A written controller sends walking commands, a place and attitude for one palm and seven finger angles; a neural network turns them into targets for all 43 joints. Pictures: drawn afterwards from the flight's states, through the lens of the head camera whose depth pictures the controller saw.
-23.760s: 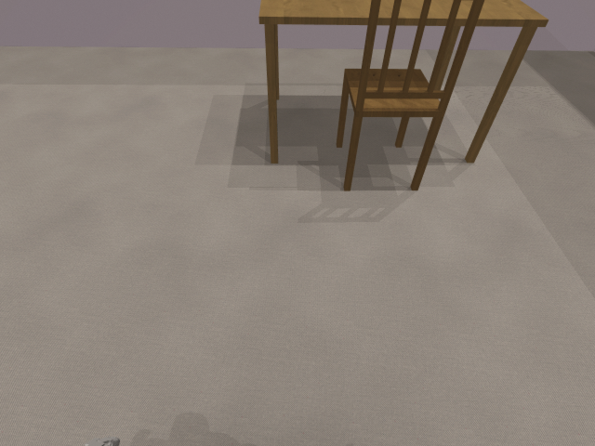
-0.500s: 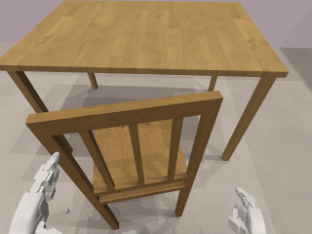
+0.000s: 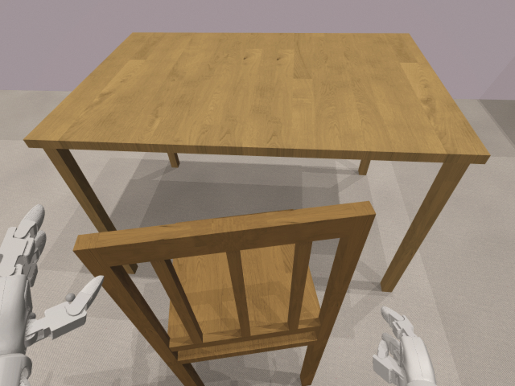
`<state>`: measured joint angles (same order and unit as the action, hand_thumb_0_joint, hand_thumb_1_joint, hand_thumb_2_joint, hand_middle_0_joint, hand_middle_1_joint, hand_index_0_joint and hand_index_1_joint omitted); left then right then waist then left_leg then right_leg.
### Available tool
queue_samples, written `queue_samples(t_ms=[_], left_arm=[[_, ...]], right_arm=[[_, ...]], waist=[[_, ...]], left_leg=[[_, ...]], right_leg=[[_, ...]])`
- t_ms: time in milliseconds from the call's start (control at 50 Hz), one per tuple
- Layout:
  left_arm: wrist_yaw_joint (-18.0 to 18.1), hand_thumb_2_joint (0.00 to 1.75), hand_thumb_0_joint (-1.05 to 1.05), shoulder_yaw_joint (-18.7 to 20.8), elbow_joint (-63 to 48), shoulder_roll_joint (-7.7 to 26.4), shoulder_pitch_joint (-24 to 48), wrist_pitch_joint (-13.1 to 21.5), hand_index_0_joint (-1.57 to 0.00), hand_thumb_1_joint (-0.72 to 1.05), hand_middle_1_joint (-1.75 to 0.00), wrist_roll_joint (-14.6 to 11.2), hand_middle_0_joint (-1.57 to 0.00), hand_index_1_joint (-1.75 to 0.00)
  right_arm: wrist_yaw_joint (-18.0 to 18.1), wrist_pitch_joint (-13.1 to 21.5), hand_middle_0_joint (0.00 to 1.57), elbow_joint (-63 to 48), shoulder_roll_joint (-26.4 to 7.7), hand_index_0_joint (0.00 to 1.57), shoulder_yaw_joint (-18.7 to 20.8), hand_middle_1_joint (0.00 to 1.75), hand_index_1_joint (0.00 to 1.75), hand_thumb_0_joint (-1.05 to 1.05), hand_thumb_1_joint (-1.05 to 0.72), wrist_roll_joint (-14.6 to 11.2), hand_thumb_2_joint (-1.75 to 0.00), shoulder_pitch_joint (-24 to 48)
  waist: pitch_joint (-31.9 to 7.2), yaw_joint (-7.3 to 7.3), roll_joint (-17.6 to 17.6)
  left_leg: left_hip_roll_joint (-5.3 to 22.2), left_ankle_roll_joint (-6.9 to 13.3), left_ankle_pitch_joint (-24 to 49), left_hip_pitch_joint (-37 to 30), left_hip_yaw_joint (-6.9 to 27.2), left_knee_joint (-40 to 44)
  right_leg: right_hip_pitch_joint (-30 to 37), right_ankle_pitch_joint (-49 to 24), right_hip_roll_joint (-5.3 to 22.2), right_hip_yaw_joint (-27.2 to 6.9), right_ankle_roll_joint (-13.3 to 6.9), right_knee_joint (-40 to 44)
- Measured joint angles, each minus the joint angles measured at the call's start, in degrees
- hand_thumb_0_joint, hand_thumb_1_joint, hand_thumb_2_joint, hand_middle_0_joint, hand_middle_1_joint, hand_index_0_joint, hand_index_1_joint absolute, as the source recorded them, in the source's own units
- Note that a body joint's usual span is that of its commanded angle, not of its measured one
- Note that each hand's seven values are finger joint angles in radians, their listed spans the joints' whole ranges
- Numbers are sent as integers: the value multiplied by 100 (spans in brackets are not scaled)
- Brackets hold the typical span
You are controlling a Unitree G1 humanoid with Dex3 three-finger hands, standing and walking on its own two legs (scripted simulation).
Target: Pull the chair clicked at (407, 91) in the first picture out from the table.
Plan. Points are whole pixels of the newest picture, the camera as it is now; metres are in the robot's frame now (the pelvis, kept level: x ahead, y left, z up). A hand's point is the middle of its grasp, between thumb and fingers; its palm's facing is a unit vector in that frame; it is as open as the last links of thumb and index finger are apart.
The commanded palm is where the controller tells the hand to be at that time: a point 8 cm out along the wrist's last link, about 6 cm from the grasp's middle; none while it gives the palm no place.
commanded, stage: draw the hand back to the body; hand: left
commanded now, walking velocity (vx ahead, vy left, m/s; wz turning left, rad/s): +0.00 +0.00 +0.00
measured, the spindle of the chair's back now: (240, 297) +0.28 +0.07 -0.06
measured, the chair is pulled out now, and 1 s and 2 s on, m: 0.18 0.18 0.18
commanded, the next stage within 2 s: step back with the hand held close in 0.50 s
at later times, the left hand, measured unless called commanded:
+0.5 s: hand (62, 273) +0.19 +0.25 +0.16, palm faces +0.45 -0.79 -0.41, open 7.6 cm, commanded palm +0.14 +0.29 +0.18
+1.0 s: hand (55, 294) +0.17 +0.25 +0.15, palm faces +0.32 -0.78 -0.54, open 7.4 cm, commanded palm +0.11 +0.30 +0.18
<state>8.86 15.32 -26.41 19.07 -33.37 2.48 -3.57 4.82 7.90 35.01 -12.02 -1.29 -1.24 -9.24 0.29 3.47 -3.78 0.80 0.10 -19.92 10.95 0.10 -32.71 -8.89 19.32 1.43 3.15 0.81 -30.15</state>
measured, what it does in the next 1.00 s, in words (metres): stands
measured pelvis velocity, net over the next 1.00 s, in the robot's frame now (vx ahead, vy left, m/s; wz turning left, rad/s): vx -0.04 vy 0.01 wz -0.03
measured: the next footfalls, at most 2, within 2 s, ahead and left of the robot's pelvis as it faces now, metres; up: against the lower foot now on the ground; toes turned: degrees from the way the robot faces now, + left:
none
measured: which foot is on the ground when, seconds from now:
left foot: down 0.00-1.00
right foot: down 0.00-1.00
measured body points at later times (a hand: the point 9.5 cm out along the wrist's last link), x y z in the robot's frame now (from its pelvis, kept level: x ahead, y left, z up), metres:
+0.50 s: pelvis +0.00 +0.00 +0.01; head +0.00 -0.03 +0.46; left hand +0.16 +0.29 +0.19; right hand +0.19 -0.23 -0.08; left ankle -0.02 +0.12 -0.73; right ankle -0.03 -0.13 -0.73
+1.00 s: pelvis -0.04 +0.01 +0.00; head +0.01 -0.02 +0.45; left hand +0.15 +0.29 +0.18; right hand +0.14 -0.23 -0.10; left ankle -0.02 +0.12 -0.73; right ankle -0.03 -0.13 -0.73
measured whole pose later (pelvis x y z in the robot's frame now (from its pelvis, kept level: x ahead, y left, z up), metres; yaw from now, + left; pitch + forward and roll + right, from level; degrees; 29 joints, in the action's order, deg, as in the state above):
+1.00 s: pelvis -0.04 +0.01 +0.00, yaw -2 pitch +1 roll -1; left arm 7.4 21.8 -29.4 22.7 -34.6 6.1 -4.1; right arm 4.6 1.9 34.1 -12.7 1.3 -1.3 -8.3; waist 3.9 0.5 -4.1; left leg 1.0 0.6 -15.0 16.0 -1.7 -30.0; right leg -14.8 13.9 1.2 1.5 1.3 -27.6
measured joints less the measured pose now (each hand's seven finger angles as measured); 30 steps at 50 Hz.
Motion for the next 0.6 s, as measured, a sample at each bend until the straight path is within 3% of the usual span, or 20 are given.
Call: queue_samples(t_ms=[100, 360, 600], left_arm=[[-26, 73, 1, 279, -110, 68, 208, 34, -16, 55, -23, -10, -16, -23], [-70, 86, 3, 402, 5, 17, 372, 75, -20, 79, -30, -48, -20, -30], [-69, 90, 2, 402, 105, -20, 401, 153, -21, 88, -31, -53, -21, -30]], right_arm=[[-60, -25, 20, 111, -29, 20, 47, 30, 30, 1, -90, 24, -90, 16], [-101, -162, 20, 226, -66, 20, 133, 30, 30, 1, -90, 23, -90, 35], [-86, -159, 20, 237, -78, 20, 171, 30, 30, 1, -90, 10, -90, 11]], waist=[[35, 28, -37], [153, -2, -43], [151, -24, -29]], left_leg=[[4, 5, 64, -185, -33, 229], [28, -19, 209, -359, -67, 503], [70, -49, 250, -361, -65, 492]], right_leg=[[179, -84, -9, -27, 11, 245], [320, -220, -37, -53, -14, 479], [315, -259, -78, -53, -50, 462]])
